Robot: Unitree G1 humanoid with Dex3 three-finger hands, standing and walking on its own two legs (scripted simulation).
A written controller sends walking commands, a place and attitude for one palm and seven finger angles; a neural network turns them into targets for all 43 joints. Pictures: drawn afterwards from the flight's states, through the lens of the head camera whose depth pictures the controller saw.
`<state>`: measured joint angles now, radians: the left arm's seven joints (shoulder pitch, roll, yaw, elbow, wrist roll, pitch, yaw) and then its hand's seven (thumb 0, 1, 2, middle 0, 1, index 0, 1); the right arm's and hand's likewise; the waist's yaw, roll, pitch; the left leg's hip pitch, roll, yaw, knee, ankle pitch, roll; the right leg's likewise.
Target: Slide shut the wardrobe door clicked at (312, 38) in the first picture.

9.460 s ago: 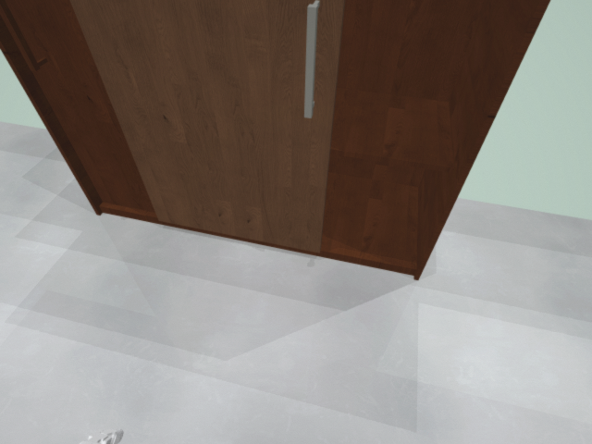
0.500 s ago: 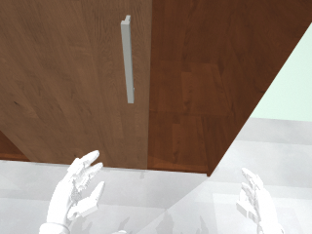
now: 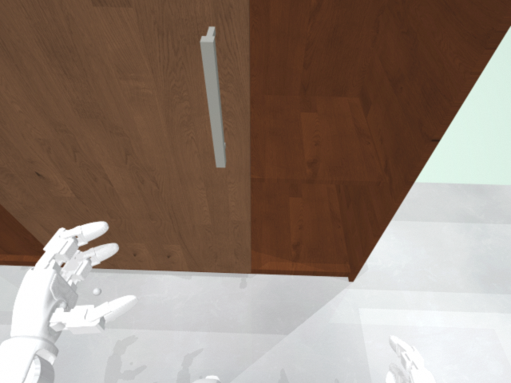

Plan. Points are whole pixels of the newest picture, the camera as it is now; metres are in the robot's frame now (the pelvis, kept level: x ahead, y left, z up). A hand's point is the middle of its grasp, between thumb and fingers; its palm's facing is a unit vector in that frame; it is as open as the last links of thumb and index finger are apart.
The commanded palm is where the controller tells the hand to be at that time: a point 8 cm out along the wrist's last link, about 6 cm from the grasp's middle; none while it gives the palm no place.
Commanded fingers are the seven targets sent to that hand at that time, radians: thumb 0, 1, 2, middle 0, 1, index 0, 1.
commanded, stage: raise the hand with hooked fingers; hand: left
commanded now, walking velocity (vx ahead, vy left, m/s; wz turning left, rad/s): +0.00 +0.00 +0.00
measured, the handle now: (216, 106) +0.57 +0.10 +0.12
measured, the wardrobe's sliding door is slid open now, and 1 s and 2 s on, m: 0.40 0.40 0.40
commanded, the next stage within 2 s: move the hooked fingers beside the handle in 1.18 s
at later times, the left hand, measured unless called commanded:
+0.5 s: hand (46, 248) +0.26 +0.28 +0.12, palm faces +0.05 -1.00 -0.06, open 13.9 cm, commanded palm +0.23 +0.33 +0.14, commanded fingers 0.00 -0.50 0.30 -0.30 -1.20 -0.30 -1.20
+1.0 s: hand (49, 221) +0.29 +0.28 +0.14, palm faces +0.06 -1.00 -0.05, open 14.0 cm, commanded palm +0.26 +0.33 +0.15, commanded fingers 0.00 -0.50 0.30 -0.30 -1.20 -0.30 -1.20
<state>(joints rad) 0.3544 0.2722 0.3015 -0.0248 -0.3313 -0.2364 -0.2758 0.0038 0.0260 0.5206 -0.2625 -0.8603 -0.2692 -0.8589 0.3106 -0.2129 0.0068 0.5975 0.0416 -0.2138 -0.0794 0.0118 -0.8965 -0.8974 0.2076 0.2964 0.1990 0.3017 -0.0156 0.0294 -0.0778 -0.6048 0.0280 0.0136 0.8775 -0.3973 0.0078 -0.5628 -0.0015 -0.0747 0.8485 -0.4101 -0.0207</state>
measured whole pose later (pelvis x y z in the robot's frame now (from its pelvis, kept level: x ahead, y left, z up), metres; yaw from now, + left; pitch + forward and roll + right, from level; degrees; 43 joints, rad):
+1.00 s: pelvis +0.02 +0.01 +0.03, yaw +0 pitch +2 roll -1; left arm 0.01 0.40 0.45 0.24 -0.34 -0.09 -0.47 -0.01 -0.50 0.30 -0.30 -1.20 -0.31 -1.20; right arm 0.27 -0.27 0.04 0.62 0.05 -0.25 -0.10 0.01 -0.90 -0.90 0.21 0.30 0.20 0.30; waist 0.02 0.03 -0.02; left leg -0.33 0.01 0.02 0.61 -0.31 0.02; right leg -0.29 -0.01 -0.07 0.56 -0.31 -0.01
